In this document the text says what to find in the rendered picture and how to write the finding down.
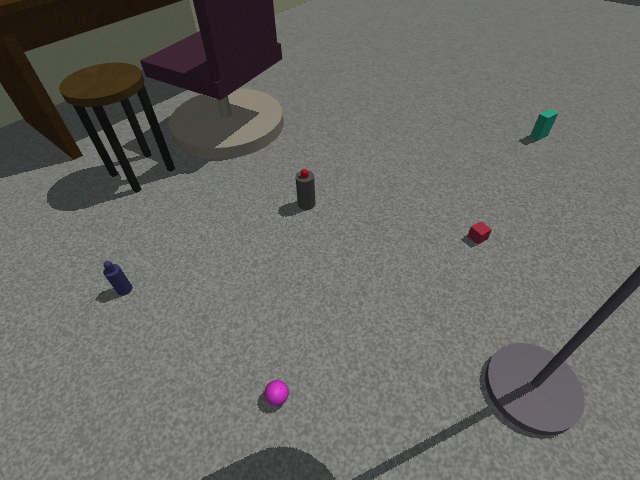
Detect floor lamp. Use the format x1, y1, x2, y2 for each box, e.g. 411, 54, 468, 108
485, 266, 640, 436

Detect office chair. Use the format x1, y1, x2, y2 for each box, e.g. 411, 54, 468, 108
140, 0, 283, 159

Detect desk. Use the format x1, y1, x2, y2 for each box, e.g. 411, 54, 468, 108
0, 0, 182, 160

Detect stool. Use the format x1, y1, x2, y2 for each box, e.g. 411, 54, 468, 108
59, 62, 175, 193

